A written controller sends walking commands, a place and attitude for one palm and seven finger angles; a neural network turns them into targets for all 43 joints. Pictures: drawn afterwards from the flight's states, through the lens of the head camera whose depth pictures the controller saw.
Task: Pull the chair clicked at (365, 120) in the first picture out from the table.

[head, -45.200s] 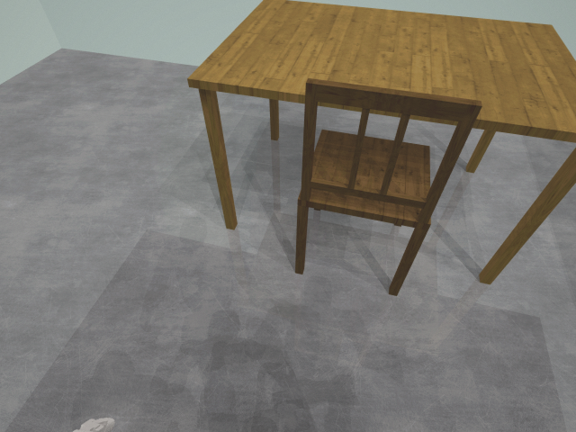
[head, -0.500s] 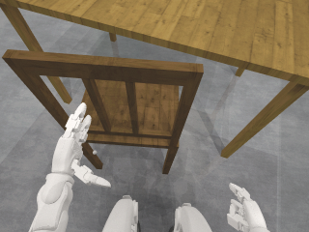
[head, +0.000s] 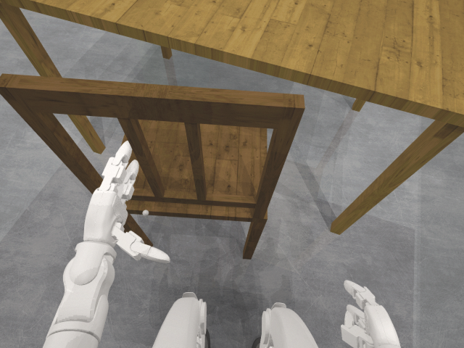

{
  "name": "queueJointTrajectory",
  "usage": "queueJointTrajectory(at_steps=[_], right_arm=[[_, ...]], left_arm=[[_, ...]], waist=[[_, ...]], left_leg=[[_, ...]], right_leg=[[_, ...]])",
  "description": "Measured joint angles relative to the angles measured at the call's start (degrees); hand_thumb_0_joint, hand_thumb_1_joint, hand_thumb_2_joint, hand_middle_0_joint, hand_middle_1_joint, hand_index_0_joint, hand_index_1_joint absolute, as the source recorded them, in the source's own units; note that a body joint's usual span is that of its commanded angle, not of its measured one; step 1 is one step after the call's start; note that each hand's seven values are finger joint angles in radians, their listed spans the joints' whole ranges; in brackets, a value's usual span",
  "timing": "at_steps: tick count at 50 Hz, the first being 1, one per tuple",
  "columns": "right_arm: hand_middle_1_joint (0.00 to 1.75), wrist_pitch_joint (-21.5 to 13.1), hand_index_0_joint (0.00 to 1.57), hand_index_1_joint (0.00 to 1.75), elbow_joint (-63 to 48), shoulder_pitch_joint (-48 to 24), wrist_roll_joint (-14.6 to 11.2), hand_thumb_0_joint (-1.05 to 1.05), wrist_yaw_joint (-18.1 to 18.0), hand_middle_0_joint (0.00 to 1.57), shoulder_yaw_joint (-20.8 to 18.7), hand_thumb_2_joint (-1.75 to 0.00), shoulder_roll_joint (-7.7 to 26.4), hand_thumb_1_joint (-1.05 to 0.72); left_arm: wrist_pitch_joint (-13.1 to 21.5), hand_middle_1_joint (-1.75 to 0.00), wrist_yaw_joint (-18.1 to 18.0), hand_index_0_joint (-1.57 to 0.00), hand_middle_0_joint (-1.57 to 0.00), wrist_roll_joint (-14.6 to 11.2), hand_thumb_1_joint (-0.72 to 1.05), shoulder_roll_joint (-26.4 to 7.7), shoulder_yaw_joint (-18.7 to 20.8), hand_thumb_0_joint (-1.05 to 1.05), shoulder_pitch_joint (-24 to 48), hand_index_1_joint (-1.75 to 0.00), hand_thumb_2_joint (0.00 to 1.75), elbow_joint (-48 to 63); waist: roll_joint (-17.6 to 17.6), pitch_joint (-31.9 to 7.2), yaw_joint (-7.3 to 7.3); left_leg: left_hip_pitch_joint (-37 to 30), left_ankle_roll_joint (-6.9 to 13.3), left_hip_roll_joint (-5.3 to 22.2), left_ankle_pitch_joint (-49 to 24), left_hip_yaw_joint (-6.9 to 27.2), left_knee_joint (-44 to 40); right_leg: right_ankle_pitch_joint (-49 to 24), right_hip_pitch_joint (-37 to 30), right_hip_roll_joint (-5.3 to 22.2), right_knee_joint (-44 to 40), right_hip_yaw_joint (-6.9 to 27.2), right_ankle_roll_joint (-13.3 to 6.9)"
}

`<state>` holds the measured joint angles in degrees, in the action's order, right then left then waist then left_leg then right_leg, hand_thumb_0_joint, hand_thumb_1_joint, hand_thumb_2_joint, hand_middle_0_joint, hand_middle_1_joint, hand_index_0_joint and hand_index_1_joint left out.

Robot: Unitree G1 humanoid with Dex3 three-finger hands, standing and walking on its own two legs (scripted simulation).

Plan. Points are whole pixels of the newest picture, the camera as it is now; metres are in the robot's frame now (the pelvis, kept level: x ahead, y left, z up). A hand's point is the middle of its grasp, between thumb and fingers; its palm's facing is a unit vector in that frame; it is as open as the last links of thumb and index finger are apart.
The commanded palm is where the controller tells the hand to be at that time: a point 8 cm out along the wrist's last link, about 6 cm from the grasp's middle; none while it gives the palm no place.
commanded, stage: push the fingers through the gap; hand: left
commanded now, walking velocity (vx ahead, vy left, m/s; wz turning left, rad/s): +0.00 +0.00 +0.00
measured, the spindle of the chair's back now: (146, 161) +0.43 +0.18 +0.01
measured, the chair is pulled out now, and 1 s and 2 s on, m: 0.13 0.13 0.13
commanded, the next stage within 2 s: hook a spindle and tug to test in 1.20 s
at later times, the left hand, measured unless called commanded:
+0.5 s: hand (148, 186) +0.37 +0.16 +0.02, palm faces -0.03 -1.00 -0.05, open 17.0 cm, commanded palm +0.36 +0.21 +0.02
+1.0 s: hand (155, 169) +0.41 +0.16 +0.02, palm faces -0.03 -1.00 -0.04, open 16.9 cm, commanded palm +0.39 +0.20 +0.02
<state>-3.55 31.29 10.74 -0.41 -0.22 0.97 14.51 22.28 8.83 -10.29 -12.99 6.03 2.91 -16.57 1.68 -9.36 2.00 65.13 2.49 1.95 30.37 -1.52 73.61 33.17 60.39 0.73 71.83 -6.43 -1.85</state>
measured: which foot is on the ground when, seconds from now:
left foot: down 0.00-1.00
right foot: down 0.00-1.00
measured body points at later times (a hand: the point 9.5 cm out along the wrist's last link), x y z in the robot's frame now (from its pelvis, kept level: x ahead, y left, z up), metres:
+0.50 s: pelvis +0.00 +0.00 +0.00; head +0.11 +0.01 +0.43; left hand +0.37 +0.22 +0.03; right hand +0.13 -0.26 -0.11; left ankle +0.04 +0.09 -0.62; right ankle +0.01 -0.11 -0.62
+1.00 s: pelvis +0.00 +0.01 +0.00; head +0.12 +0.02 +0.43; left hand +0.41 +0.21 +0.02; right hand +0.10 -0.26 -0.12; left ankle +0.04 +0.09 -0.62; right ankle +0.01 -0.11 -0.62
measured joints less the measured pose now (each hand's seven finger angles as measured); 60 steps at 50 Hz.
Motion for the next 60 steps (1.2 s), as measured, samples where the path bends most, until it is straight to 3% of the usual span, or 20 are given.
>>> queueJointTrajectory(at_steps=[26,43,60], right_arm=[[0.30,1.20,0.20,0.30,2.66,1.36,0.17,0.01,0.10,0.20,-0.22,-0.90,0.68,-0.90],[0.30,2.41,0.20,0.30,3.59,2.42,0.59,0.01,0.73,0.20,-0.21,-0.90,0.69,-0.90],[0.30,3.60,0.20,0.30,3.62,2.98,0.67,0.01,1.32,0.20,-0.55,-0.90,0.48,-0.90]], left_arm=[[2.17,-0.08,-0.16,-0.06,-0.06,0.65,-0.50,-1.64,3.51,-0.02,13.39,-0.08,0.30,-13.83],[3.15,-0.08,-1.39,-0.06,-0.06,2.50,-0.50,-2.22,5.29,-0.02,22.39,-0.08,0.30,-22.74],[4.77,-0.08,-2.72,-0.06,-0.06,2.95,-0.50,-0.94,4.23,-0.02,20.50,-0.08,0.30,-21.75]], waist=[[0.07,0.45,1.29],[0.22,0.42,2.65],[0.16,0.42,2.41]], left_leg=[[1.30,-0.09,0.20,-0.54,-0.10,-0.09],[3.11,0.37,0.22,-0.74,-0.46,0.25],[2.16,0.68,0.10,-0.79,-0.91,-0.60]], right_leg=[[-0.58,1.48,-0.23,0.02,0.17,-0.12],[-1.03,3.33,-0.22,0.20,0.56,0.30],[-1.28,2.52,-0.18,-0.67,1.06,0.69]])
